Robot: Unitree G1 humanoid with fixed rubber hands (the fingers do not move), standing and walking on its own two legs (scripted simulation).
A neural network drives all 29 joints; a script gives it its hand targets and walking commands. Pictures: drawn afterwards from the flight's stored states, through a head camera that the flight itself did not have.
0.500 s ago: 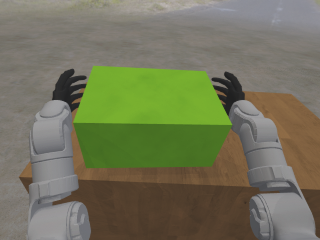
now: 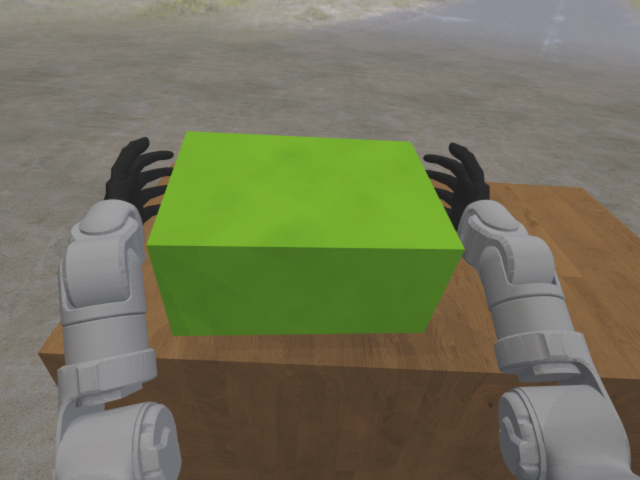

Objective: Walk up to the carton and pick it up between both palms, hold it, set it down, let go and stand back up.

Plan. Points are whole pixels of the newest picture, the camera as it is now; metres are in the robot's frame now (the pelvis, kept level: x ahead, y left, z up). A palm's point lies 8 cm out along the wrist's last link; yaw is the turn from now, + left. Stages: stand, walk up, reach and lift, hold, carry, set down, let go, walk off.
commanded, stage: hold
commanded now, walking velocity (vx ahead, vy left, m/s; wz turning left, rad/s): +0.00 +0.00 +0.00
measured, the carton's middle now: (302, 229) +0.38 +0.01 +0.19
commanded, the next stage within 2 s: set down in 1.82 s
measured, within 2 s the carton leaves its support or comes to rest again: neither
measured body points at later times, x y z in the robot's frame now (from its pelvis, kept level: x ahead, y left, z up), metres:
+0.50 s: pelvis +0.00 +0.00 +0.00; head -0.06 +0.02 +0.45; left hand +0.37 +0.21 +0.24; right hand +0.38 -0.19 +0.24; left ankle +0.03 +0.11 -0.75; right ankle -0.01 -0.10 -0.75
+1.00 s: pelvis +0.00 +0.00 +0.00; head -0.06 +0.02 +0.45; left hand +0.37 +0.21 +0.24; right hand +0.38 -0.19 +0.24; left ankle +0.03 +0.11 -0.75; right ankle -0.01 -0.10 -0.75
